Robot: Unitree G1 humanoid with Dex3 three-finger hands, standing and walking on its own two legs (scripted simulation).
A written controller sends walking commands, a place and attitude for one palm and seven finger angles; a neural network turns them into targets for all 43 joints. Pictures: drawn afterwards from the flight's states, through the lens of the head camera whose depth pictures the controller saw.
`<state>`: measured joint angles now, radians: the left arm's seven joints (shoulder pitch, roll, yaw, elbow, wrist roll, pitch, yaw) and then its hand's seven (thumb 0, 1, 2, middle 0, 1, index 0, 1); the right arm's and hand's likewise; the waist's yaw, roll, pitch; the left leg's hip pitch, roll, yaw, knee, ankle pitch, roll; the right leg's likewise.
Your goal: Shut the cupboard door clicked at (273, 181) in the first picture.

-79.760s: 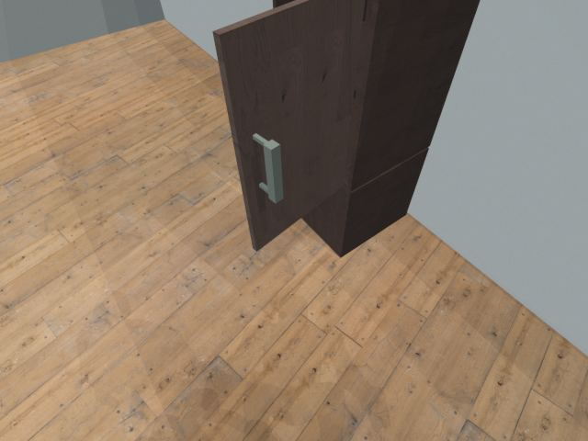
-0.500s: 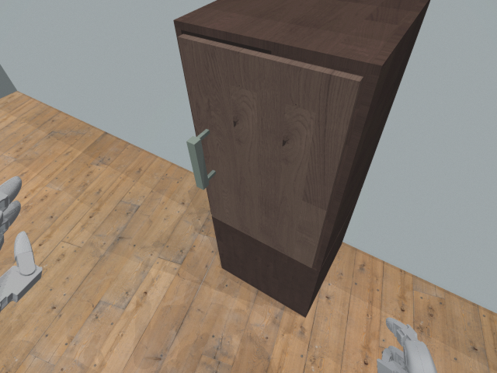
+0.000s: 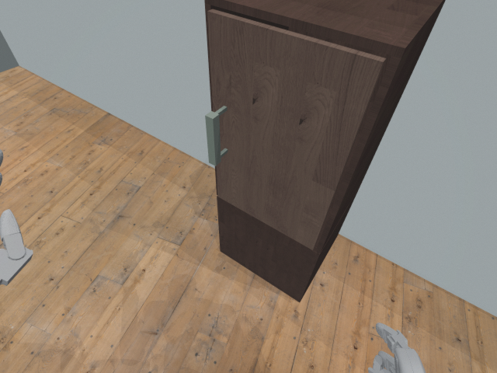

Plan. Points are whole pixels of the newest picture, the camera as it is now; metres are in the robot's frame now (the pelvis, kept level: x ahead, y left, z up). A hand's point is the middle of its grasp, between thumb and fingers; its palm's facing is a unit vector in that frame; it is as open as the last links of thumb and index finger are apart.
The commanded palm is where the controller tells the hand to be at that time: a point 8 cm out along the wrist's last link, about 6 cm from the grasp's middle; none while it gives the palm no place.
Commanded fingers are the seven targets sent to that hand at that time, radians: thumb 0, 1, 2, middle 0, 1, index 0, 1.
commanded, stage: step back with the hand held close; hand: left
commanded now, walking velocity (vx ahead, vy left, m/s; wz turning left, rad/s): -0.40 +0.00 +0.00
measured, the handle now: (218, 136) +0.69 +0.12 -0.03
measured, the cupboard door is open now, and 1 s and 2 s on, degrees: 0 0 0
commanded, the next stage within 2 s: stop stepping back and stand still in 0.64 s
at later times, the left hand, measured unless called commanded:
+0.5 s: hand (32, 299) +0.16 +0.24 +0.17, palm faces +0.33 -0.84 -0.44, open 7.4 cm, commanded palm +0.08 +0.29 +0.19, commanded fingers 0.00 0.90 0.90 -0.20 -0.30 -0.20 -0.30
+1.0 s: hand out of the picture +0.02 +0.28 +0.18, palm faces +0.42 -0.79 -0.45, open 7.4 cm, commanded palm -0.05 +0.31 +0.19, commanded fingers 0.00 0.90 0.90 -0.20 -0.30 -0.20 -0.30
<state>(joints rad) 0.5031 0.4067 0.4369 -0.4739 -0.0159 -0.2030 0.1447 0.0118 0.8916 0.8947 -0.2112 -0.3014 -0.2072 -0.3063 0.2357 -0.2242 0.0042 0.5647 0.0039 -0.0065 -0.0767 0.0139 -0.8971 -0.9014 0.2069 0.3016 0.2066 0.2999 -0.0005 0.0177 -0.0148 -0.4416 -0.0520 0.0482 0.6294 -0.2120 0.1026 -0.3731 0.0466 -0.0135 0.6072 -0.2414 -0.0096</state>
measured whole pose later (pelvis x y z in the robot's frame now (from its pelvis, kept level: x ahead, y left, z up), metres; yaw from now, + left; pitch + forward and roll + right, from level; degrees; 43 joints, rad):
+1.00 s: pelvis -0.18 +0.01 +0.01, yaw +1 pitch +2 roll -1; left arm 0.60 0.47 0.45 -0.57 -0.05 -0.16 0.17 0.01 0.89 0.89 -0.21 -0.30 -0.21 -0.31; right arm 0.27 -0.14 0.03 0.60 0.00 -0.10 -0.08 0.01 -0.90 -0.90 0.20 0.30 0.20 0.30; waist -0.04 -0.06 -0.06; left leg -0.37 0.03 0.01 0.51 -0.17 0.01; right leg -0.26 0.03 -0.02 0.56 -0.34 0.02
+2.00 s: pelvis -0.18 +0.03 +0.02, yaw +4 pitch -2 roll -1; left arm 0.31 0.21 0.02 1.01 0.01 0.02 0.02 -0.04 0.99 0.89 -0.21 -0.30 -0.20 -0.30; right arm 0.28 -0.17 0.01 1.02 -0.02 0.02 -0.04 0.01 -0.90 -0.90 0.20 0.30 0.20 0.30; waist 0.00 -0.04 0.03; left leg -0.20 0.02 0.03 0.46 -0.23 0.01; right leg -0.12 0.02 -0.05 0.41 -0.26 -0.03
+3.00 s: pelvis -0.21 +0.04 +0.02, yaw +2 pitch -2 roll +0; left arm 0.35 0.16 0.01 1.14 0.02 0.00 0.03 0.00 0.91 0.89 -0.20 -0.30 -0.19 -0.30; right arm 0.34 -0.15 -0.01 1.11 -0.02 0.01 -0.04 0.01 -0.90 -0.90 0.20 0.30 0.20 0.30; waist -0.01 0.00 0.02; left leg -0.21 -0.01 0.07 0.41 -0.17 0.04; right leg -0.16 0.00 -0.02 0.42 -0.22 0.00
